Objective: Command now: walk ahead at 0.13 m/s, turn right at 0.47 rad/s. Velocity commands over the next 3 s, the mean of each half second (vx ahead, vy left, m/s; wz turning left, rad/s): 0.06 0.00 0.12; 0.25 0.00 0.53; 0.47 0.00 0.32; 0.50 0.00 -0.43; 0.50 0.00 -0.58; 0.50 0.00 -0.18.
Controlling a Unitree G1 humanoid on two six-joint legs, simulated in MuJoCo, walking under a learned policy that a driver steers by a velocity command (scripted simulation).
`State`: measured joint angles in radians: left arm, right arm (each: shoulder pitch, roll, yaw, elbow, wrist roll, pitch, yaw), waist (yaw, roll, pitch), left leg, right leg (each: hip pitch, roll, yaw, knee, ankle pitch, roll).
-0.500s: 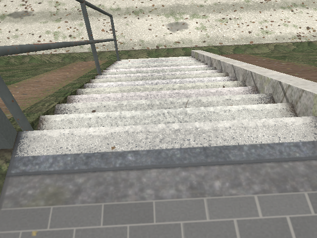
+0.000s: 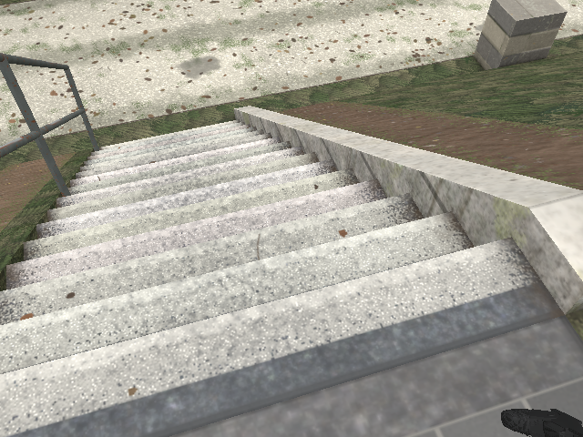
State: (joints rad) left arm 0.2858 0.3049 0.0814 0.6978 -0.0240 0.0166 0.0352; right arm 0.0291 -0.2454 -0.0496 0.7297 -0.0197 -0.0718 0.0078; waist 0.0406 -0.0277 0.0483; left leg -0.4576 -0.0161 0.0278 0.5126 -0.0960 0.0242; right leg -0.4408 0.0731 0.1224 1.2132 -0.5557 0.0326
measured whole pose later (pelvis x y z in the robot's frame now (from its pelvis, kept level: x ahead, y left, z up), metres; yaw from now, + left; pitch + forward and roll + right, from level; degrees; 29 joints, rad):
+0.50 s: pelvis +0.09 +0.02 +0.01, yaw +7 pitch +2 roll +1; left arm 0.19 0.31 0.06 0.60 0.05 -0.06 0.03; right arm 0.17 -0.33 -0.08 0.65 -0.02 -0.13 0.02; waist 0.00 0.00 0.01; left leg -0.31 -0.09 -0.03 0.48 -0.20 0.08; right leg -0.27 -0.05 -0.01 0.78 -0.57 0.03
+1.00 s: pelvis +0.18 +0.01 +0.02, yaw +25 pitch +3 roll +1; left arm 0.43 0.23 -0.02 0.77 0.06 -0.12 0.03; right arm 0.20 -0.26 -0.05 0.71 -0.05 -0.07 0.10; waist 0.09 0.00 -0.06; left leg -0.70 0.04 0.00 0.94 -0.05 -0.01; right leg 0.04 -0.02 -0.12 0.17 -0.26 -0.02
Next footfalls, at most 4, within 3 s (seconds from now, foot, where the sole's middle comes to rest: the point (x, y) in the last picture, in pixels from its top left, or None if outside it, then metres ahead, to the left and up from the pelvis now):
0.18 right None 0.08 -0.13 -0.76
0.74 right None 0.16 -0.12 -0.76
1.20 left None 0.34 0.26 -0.76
1.72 right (221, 356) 0.62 0.21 -0.76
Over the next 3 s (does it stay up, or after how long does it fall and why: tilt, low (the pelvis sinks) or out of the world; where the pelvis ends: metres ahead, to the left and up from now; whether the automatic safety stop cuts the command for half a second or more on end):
stays up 1.02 0.28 -0.36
